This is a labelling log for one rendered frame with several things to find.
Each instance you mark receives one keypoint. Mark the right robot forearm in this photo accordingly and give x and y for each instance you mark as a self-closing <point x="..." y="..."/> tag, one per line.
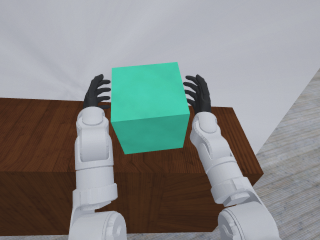
<point x="229" y="186"/>

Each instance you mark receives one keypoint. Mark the robot left hand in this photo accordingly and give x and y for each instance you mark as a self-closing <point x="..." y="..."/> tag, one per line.
<point x="91" y="98"/>

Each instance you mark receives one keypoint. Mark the robot right hand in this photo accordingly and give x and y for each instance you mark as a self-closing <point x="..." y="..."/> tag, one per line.
<point x="202" y="101"/>

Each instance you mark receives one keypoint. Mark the robot right upper arm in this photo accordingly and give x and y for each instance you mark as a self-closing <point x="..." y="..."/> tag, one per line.
<point x="248" y="221"/>

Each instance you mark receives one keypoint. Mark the robot left upper arm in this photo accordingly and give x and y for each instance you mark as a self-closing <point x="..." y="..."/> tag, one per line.
<point x="106" y="225"/>

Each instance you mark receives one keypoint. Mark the pedestal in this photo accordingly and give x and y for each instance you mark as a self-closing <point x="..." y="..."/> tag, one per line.
<point x="162" y="191"/>

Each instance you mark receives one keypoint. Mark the left robot forearm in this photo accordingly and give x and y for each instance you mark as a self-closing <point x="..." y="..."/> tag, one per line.
<point x="95" y="187"/>

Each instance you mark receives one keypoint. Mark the carton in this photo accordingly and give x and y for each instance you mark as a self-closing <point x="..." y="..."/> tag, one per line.
<point x="149" y="108"/>

